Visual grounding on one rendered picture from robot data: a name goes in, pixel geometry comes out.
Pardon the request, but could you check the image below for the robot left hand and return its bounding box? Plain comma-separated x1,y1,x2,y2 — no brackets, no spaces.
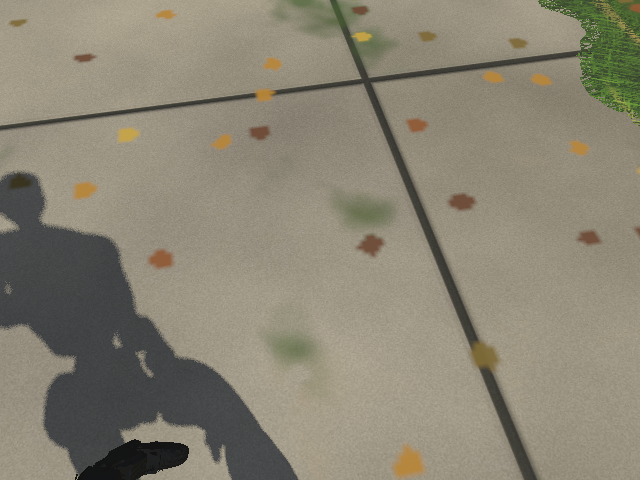
75,439,189,480

